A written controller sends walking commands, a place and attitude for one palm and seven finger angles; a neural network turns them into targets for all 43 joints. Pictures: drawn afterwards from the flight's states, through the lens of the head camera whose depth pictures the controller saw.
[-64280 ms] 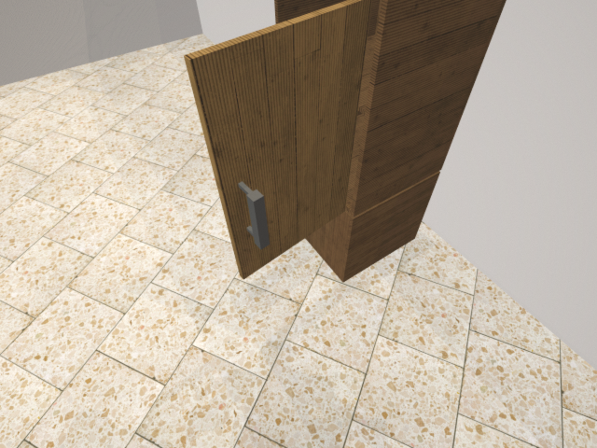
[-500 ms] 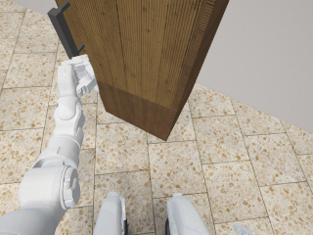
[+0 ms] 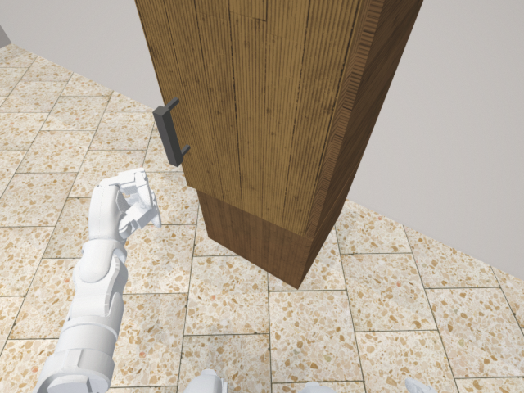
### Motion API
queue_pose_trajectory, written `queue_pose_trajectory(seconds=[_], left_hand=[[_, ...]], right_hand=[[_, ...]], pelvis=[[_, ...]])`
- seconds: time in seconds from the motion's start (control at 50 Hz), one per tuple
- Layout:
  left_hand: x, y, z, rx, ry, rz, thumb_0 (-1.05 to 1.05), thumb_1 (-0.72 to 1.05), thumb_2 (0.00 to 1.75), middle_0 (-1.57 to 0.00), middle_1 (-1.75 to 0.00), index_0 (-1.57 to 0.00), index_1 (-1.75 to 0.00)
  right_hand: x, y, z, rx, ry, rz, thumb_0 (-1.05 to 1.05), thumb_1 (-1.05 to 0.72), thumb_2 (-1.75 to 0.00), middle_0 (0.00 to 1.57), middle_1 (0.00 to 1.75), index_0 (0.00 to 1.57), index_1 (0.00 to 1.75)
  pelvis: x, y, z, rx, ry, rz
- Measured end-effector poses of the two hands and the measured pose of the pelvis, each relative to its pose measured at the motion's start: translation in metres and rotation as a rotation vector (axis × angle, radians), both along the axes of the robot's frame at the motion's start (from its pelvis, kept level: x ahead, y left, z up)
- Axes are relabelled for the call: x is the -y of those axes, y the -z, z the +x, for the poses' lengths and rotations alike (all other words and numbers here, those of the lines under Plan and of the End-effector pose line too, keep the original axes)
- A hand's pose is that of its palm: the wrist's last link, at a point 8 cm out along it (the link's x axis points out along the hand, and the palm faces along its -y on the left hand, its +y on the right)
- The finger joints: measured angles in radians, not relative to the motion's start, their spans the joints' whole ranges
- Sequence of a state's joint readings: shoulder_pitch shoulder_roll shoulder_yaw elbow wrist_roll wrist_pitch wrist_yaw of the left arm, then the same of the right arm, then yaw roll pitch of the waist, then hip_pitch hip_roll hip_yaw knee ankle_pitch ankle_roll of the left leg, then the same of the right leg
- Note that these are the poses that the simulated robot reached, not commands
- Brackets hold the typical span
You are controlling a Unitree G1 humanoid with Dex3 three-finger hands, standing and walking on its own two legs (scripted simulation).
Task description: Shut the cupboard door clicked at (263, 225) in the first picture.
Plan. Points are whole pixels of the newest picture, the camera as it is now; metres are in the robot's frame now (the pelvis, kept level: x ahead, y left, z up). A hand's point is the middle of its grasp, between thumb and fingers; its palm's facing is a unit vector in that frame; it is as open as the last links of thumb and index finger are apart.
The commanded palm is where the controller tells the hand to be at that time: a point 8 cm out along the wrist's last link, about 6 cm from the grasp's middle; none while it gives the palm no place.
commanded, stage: draw the hand back to the body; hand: left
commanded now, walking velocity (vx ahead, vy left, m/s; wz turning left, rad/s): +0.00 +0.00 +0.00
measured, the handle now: (175, 132) +0.65 +0.20 -0.03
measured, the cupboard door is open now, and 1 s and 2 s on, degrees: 4 4 4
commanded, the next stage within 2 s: step back with the hand held close in 1.12 s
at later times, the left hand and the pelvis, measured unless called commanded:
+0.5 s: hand (41, 241) +0.27 +0.24 +0.16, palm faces +0.34 -0.88 -0.32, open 4.3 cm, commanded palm +0.22 +0.28 +0.19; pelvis +0.03 +0.00 +0.06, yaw +1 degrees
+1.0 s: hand out of the picture +0.22 +0.26 +0.21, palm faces +0.48 -0.78 -0.41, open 7.3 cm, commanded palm +0.17 +0.30 +0.24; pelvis +0.04 -0.01 +0.06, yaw +1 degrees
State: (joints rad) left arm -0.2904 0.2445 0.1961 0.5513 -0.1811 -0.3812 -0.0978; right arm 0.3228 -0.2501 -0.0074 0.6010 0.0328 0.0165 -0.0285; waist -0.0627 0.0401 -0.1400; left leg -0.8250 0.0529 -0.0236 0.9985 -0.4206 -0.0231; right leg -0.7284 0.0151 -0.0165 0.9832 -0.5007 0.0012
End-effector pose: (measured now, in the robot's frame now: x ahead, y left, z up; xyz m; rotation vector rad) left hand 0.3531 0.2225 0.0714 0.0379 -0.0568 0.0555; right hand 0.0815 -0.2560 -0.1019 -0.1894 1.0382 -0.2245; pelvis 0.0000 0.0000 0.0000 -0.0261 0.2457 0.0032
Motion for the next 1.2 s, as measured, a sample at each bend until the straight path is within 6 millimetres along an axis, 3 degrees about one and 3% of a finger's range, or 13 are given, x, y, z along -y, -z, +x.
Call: queue_pose_trajectory(seconds=[0.06, 0.12, 0.26, 0.42, 0.58, 0.8, 1.02, 1.2], left_hand=[[-0.004, -0.009, -0.016, -0.007, 0.014, -0.007, 0.01, 0.9, 0.9, -1.27, -1.47, -1.27, -1.47], [-0.007, -0.02, -0.034, -0.06, -0.011, 0.095, 0.01, 0.9, 0.9, -1.23, -1.43, -1.23, -1.42], [-0.028, -0.051, -0.072, -0.139, -0.14, 0.217, 0.01, 0.89, 0.9, -1.08, -1.26, -1.08, -1.26], [-0.053, -0.093, -0.103, -0.097, -0.269, 0.256, 0.01, 0.89, 0.9, -0.87, -1.03, -0.87, -1.03], [-0.068, -0.126, -0.137, -0.053, -0.353, 0.325, 0.01, 0.89, 0.9, -0.66, -0.8, -0.66, -0.79], [-0.08, -0.177, -0.179, 0.065, -0.45, 0.47, 0.01, 0.89, 0.9, -0.36, -0.47, -0.36, -0.47], [-0.073, -0.16, -0.175, 0.03, -0.444, 0.41, 0.01, 0.89, 0.9, -0.22, -0.32, -0.22, -0.32], [-0.072, -0.167, -0.17, 0.061, -0.416, 0.427, 0.01, 0.89, 0.9, -0.21, -0.3, -0.21, -0.3]], right_hand=[[0.001, -0.016, 0.025, 0.091, -0.017, -0.012, 0.01, -0.91, -0.9, 0.2, 0.3, 0.2, 0.3], [-0.003, -0.033, 0.05, 0.158, -0.014, -0.017, 0.01, -0.91, -0.9, 0.2, 0.3, 0.2, 0.3], [-0.026, -0.069, 0.102, 0.291, -0.064, -0.001, 0.01, -0.91, -0.9, 0.2, 0.3, 0.2, 0.3], [-0.053, -0.091, 0.137, 0.377, -0.161, 0.047, 0.01, -0.91, -0.9, 0.2, 0.3, 0.2, 0.3], [-0.058, -0.091, 0.144, 0.381, -0.203, 0.069, 0.01, -0.91, -0.9, 0.2, 0.3, 0.2, 0.3], [-0.043, -0.083, 0.138, 0.366, -0.19, 0.059, 0.02, -0.91, -0.9, 0.2, 0.3, 0.2, 0.3], [-0.031, -0.084, 0.132, 0.364, -0.173, 0.028, 0.02, -0.91, -0.9, 0.2, 0.3, 0.2, 0.3], [-0.03, -0.09, 0.132, 0.389, -0.159, 0.023, 0.02, -0.91, -0.9, 0.2, 0.3, 0.2, 0.3]], pelvis=[[-0.002, -0.007, 0.003, 0.033, 0.0, 0.002], [-0.003, -0.017, 0.006, 0.075, 0.005, 0.013], [-0.005, -0.041, 0.015, 0.171, -0.001, 0.022], [-0.005, -0.056, 0.026, 0.243, -0.008, 0.029], [-0.003, -0.062, 0.035, 0.275, -0.009, 0.032], [0.002, -0.063, 0.039, 0.29, -0.009, 0.033], [0.006, -0.063, 0.036, 0.299, -0.008, 0.036], [0.006, -0.064, 0.037, 0.301, 0.001, 0.031]])
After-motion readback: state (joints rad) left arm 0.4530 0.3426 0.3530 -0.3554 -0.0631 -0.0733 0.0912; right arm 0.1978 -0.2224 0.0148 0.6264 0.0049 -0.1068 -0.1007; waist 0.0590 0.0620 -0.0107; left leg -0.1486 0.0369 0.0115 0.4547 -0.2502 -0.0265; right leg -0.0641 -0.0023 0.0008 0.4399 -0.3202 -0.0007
